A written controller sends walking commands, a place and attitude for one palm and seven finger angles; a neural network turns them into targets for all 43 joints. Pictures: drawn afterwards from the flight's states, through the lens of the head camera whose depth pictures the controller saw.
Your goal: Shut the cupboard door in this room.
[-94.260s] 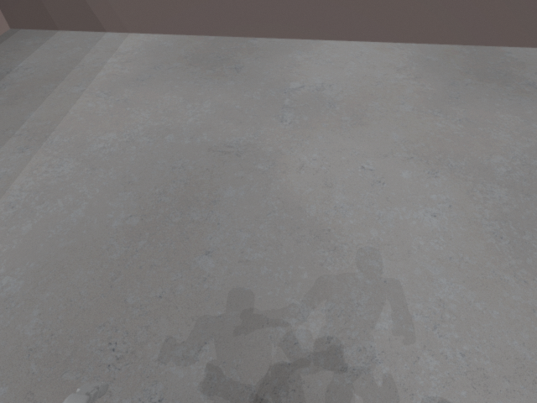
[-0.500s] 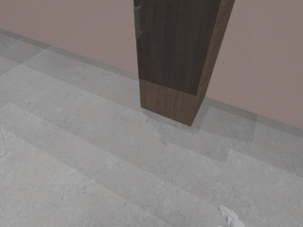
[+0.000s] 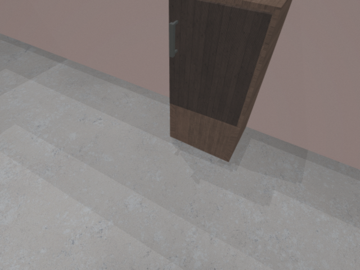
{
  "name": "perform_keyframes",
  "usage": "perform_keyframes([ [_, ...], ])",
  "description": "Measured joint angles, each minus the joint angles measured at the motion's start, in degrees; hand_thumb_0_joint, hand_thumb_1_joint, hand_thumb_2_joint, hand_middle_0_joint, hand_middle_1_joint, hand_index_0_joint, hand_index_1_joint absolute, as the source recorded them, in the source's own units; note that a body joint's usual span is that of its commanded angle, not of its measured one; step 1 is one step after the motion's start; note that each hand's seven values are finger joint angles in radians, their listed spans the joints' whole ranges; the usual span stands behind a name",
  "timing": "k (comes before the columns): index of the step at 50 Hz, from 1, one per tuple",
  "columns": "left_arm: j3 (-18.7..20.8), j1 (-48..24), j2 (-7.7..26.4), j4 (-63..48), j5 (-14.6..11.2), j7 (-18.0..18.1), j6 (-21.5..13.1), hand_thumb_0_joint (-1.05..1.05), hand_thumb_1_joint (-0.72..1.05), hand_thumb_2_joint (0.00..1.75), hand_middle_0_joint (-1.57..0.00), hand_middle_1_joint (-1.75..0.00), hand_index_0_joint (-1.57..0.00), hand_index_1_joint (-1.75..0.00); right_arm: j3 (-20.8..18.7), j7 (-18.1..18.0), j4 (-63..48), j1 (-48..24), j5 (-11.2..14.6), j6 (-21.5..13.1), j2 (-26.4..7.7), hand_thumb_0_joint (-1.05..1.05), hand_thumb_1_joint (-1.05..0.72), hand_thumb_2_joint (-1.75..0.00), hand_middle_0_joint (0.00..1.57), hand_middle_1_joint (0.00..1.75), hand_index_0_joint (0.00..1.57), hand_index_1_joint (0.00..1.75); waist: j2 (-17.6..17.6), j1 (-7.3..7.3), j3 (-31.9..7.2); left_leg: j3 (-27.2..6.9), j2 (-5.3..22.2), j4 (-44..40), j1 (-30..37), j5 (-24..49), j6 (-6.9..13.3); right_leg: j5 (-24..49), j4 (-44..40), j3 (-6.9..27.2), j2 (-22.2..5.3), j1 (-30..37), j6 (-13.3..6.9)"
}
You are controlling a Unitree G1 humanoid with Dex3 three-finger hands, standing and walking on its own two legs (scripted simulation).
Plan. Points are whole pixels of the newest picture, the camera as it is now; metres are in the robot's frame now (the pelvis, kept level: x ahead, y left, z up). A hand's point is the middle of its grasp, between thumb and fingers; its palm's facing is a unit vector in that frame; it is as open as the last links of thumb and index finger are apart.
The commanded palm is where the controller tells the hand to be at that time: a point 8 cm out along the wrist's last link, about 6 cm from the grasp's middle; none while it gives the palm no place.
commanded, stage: let the arm hang, fingers relaxed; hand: left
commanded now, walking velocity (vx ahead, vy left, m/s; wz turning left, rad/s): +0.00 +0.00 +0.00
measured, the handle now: (174, 39) +1.06 +0.08 +0.02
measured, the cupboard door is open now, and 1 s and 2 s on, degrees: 3 3 3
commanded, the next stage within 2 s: look to check the result in 0.60 s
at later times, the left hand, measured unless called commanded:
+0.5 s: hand out of the picture -0.02 +0.18 -0.17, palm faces +0.01 -0.99 -0.14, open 7.4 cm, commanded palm none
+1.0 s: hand out of the picture -0.03 +0.20 -0.17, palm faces -0.01 -0.98 -0.18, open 7.4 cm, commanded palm none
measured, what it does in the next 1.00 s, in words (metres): stands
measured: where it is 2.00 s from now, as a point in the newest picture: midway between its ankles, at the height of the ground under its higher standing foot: outside the picture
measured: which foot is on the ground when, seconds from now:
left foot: down 0.00-1.00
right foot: down 0.00-1.00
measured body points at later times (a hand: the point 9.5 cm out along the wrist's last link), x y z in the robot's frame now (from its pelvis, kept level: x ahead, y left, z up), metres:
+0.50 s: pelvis +0.01 +0.03 +0.01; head +0.00 +0.03 +0.46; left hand -0.02 +0.23 -0.16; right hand -0.04 -0.17 -0.16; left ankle +0.04 +0.13 -0.74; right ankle -0.02 -0.08 -0.74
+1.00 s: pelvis +0.00 +0.04 +0.01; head +0.01 +0.04 +0.45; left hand -0.02 +0.25 -0.16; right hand -0.03 -0.16 -0.16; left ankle +0.04 +0.13 -0.74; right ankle -0.02 -0.08 -0.74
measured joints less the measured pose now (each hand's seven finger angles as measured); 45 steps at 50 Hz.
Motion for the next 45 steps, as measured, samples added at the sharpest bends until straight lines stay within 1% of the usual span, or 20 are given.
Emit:
perform_keyframes([
  [4, -0.19, 0.64, -0.36, 3.88, -0.07, 0.2, -0.1, -0.01, 0.94, 0.9, -0.2, -0.3, -0.2, -0.3, 0.19, -0.11, 2.98, 1.14, 0.18, -0.3, 0.64, 0.01, -0.91, -0.9, 0.2, 0.3, 0.2, 0.3, 1.37, 0.05, -0.13, 1.16, -0.67, -2.39, 1.83, 0.76, 0.65, 0.99, -1.94, 0.98, -0.55, 1.25, 0.69],
  [9, -0.31, 1.34, -1.12, 7.0, -0.19, 0.58, -0.47, 0.0, 0.92, 0.9, -0.2, -0.29, -0.2, -0.3, 0.54, -0.19, 6.4, 2.63, 0.35, -0.66, 1.79, 0.01, -0.92, -0.9, 0.2, 0.3, 0.2, 0.3, 1.91, 0.26, -0.24, 2.26, -1.52, -4.46, 3.51, 1.41, 1.31, 1.48, -2.9, 1.92, -1.34, 2.07, 1.39],
  [18, -0.66, 2.31, -3.5, 9.81, -0.23, 1.0, -0.81, 0.01, 0.91, 0.9, -0.19, -0.29, -0.2, -0.3, 0.7, -0.36, 9.5, 4.35, 0.5, -1.11, 4.11, 0.01, -0.91, -0.9, 0.2, 0.3, 0.2, 0.3, 0.74, 0.15, -0.34, 3.41, -2.27, -5.58, 4.6, 1.59, 2.05, 1.64, -3.03, 2.98, -2.12, 2.34, 2.15],
  [28, -0.72, 2.86, -5.78, 10.59, -0.06, 1.13, -0.94, 0.01, 0.91, 0.9, -0.2, -0.29, -0.2, -0.3, 0.31, -0.82, 9.72, 5.05, 0.53, -1.56, 4.96, 0.0, -0.91, -0.9, 0.2, 0.3, 0.2, 0.3, -0.32, 0.23, -0.36, 3.95, -2.96, -5.49, 4.45, 1.48, 2.8, 1.57, -2.41, 3.48, -2.88, 1.81, 2.85],
  [35, -0.59, 3.31, -5.74, 10.62, 0.1, 1.24, -0.88, 0.01, 0.91, 0.9, -0.2, -0.29, -0.2, -0.3, 0.03, -0.88, 9.13, 4.69, 0.55, -1.61, 4.96, 0.0, -0.91, -0.9, 0.2, 0.3, 0.2, 0.3, -0.24, 0.22, -0.12, 4.35, -3.32, -5.42, 4.04, 1.47, 3.22, 1.54, -1.89, 3.88, -3.29, 1.05, 3.22],
  [45, -0.36, 3.65, -4.58, 10.59, 0.2, 1.43, -1.08, 0.01, 0.91, 0.9, -0.19, -0.29, -0.2, -0.3, -0.15, -0.71, 8.83, 4.12, 0.64, -1.87, 4.56, 0.0, -0.91, -0.9, 0.2, 0.3, 0.2, 0.3, 0.23, 0.18, 0.08, 4.91, -3.55, -5.64, 4.0, 1.48, 3.53, 1.61, -1.77, 4.46, -3.54, 0.64, 3.54],
])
